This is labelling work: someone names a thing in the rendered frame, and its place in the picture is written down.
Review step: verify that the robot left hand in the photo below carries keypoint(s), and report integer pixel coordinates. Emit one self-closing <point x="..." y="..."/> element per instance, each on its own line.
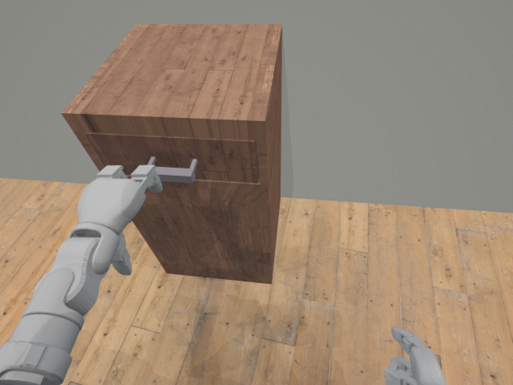
<point x="113" y="200"/>

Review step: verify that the robot right hand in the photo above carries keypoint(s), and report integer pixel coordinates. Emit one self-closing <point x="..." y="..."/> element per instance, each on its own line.
<point x="422" y="368"/>

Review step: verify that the cabinet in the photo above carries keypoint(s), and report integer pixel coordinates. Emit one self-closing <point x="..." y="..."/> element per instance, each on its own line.
<point x="197" y="80"/>

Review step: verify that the left robot forearm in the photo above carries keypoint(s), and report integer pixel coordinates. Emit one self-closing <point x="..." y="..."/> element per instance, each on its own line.
<point x="38" y="352"/>

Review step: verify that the drawer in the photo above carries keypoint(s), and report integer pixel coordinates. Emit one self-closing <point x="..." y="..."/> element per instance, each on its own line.
<point x="218" y="159"/>

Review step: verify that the handle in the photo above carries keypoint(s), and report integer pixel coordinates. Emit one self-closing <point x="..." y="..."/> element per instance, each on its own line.
<point x="182" y="175"/>

